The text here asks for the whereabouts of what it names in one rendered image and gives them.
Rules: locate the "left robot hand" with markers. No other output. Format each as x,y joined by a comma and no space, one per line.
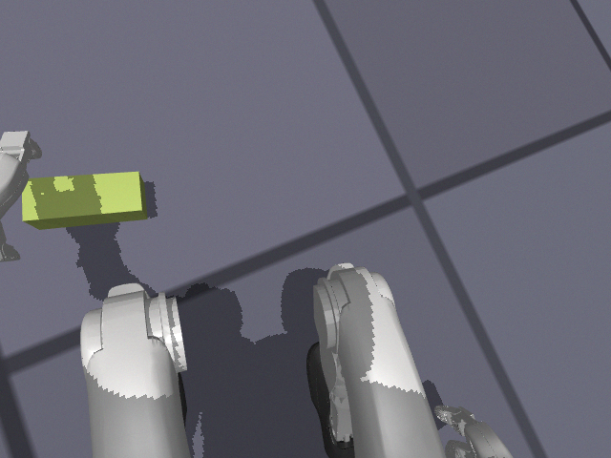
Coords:
16,150

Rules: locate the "right robot hand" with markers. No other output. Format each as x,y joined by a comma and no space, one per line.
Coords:
482,440

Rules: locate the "right robot foot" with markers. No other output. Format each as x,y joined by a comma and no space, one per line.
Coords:
320,398

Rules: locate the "carton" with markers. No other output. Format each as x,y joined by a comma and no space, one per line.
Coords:
57,202

